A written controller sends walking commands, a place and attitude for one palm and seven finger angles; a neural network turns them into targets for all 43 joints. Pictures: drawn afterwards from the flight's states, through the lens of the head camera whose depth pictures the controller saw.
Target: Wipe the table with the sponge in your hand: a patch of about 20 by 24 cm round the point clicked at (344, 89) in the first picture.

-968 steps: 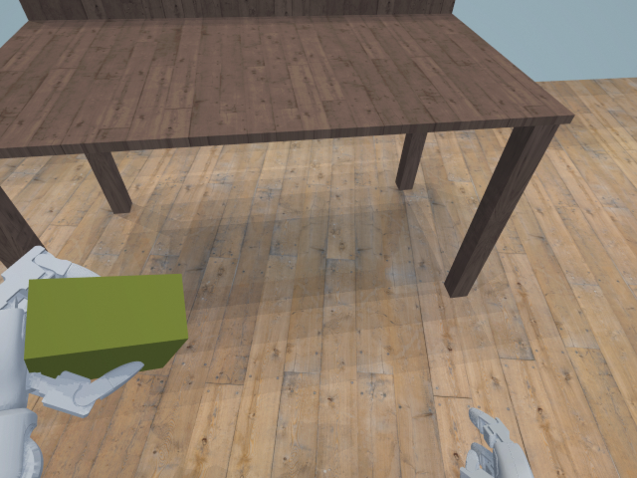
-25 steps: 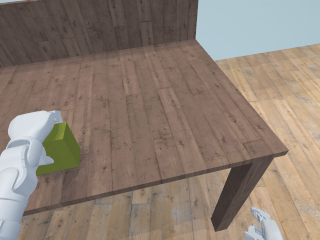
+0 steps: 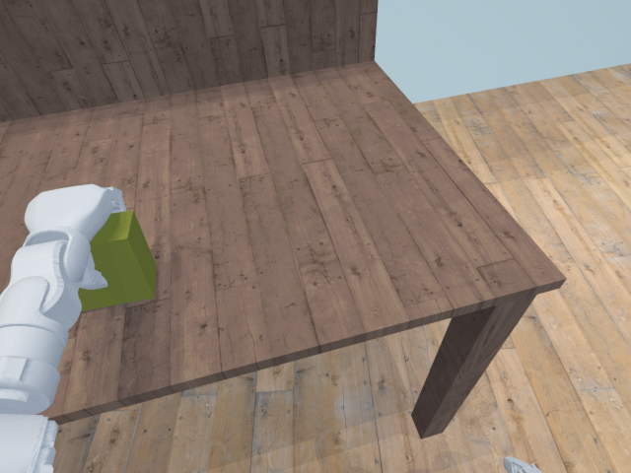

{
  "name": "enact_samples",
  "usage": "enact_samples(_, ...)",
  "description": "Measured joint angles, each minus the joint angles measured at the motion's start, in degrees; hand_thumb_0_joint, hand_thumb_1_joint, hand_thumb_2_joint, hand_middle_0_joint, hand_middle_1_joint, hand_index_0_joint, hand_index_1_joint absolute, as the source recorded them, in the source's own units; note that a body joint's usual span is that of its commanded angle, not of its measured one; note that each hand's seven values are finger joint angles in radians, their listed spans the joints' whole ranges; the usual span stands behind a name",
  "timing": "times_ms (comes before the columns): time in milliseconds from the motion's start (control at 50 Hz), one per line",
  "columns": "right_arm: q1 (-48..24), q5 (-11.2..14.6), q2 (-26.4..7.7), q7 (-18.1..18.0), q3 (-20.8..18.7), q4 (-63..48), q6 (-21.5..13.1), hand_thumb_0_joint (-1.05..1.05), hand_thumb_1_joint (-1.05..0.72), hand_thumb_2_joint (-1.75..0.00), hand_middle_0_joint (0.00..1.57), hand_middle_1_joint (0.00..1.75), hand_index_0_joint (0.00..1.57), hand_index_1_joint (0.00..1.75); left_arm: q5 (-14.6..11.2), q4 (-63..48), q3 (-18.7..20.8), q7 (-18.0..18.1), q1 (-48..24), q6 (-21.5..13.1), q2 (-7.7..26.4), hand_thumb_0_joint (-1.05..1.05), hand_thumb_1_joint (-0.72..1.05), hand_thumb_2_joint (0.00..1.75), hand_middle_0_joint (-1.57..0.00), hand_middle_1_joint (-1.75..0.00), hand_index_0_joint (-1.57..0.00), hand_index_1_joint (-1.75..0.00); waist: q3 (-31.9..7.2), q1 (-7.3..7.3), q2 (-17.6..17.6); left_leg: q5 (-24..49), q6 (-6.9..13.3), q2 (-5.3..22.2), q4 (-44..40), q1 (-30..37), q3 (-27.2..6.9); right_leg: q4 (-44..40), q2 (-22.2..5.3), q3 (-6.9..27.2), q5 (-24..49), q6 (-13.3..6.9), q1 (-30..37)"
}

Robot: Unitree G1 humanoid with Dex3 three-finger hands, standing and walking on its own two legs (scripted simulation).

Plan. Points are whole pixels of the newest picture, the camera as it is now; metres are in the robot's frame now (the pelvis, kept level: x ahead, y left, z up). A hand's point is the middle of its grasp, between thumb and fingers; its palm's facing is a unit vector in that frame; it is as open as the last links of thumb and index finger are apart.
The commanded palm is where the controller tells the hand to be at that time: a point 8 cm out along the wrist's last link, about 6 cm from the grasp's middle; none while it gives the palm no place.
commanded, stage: wipe forward along the first lane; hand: left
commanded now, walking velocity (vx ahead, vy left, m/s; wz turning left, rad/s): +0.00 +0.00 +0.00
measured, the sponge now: (102, 272) +0.34 +0.34 +0.06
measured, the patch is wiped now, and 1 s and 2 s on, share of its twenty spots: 0.40 0.45 0.45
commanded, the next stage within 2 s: slide across to the middle lane in 0.88 s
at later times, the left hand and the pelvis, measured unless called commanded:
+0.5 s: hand (99, 216) +0.40 +0.35 +0.11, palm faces -0.14 +0.03 -0.99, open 10.2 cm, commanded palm +0.40 +0.34 +0.14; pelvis +0.00 +0.00 +0.00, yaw -1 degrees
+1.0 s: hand (101, 189) +0.46 +0.37 +0.12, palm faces -0.19 +0.02 -0.98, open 10.3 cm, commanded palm +0.46 +0.36 +0.15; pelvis +0.02 +0.01 -0.01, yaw -2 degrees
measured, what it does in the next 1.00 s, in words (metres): stands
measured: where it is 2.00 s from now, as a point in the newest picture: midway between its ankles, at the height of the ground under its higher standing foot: outside the picture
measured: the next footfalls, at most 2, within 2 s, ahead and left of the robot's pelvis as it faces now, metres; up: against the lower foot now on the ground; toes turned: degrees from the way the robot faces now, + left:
none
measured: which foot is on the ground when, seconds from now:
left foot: down 0.00-1.00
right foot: down 0.00-1.00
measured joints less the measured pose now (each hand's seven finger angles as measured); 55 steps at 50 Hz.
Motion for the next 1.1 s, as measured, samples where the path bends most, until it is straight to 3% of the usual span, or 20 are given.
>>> enact_samples(540, 3.5, 0.0, -0.6, 0.2, -0.5, 0.2, 0.9, 0.01, -0.9, -0.9, 0.2, 0.3, 0.2, 0.3, 4.0, 17.1, 0.3, 1.5, -13.3, -4.0, 4.5, 0.01, -0.55, 1.08, -0.74, -1.31, -0.75, -1.31, -1.2, -2.95, -1.1, -1.0, 0.1, 0.8, 2.7, -6.0, 0.4, 1.6, 0.7, 0.5, -0.2, 0.1, -5.8)
enact_samples(840, 4.8, -0.2, -1.0, 0.1, -0.4, 0.3, 1.1, 0.0, -0.9, -0.9, 0.2, 0.3, 0.2, 0.3, 5.7, 23.5, 2.0, 0.2, -19.2, -5.2, 8.8, 0.01, -0.55, 1.09, -0.74, -1.31, -0.75, -1.32, -1.6, -5.1, -1.9, -2.1, 0.3, 1.1, 3.8, -8.7, 0.8, 1.4, 1.1, 1.0, -0.4, 0.3, -8.0)
enact_samples(1000, 5.7, -0.6, -1.2, 0.0, -0.7, 0.3, 1.8, 0.0, -0.9, -0.9, 0.2, 0.3, 0.2, 0.3, 6.1, 24.9, 2.8, -0.8, -20.6, -6.4, 10.3, 0.01, -0.55, 1.09, -0.74, -1.31, -0.75, -1.32, -1.9, -5.54, -1.9, -2.9, 0.8, 1.1, 4.1, -9.6, 1.3, 1.0, 1.0, 1.6, -0.6, 0.8, -8.7)
enact_samples(1100, 6.5, -0.8, -0.9, 0.2, -1.4, 0.5, 1.8, 0.0, -0.9, -0.9, 0.2, 0.3, 0.2, 0.3, 6.5, 22.6, 0.7, -0.6, -20.3, -6.3, 9.6, 0.01, -0.55, 1.09, -0.74, -1.31, -0.75, -1.32, -1.9, -5.0, -1.9, -3.2, 1.1, 0.7, 3.8, -9.2, 1.4, 0.4, 0.7, 1.7, -0.7, 1.0, -8.2)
